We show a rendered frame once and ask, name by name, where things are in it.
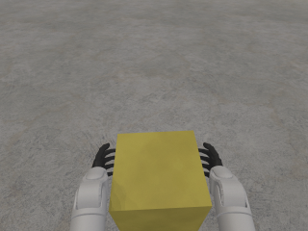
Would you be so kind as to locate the carton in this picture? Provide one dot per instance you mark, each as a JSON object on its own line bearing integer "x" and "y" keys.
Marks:
{"x": 158, "y": 182}

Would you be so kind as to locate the robot right forearm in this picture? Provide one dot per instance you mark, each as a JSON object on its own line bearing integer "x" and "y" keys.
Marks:
{"x": 231, "y": 202}

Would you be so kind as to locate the robot right hand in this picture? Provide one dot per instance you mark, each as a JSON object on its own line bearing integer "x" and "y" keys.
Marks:
{"x": 213, "y": 158}

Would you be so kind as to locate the robot left forearm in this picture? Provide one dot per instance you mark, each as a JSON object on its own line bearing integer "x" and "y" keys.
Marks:
{"x": 89, "y": 210}

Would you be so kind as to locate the robot left hand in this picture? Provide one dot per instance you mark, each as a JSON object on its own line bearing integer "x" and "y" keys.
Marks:
{"x": 100, "y": 159}

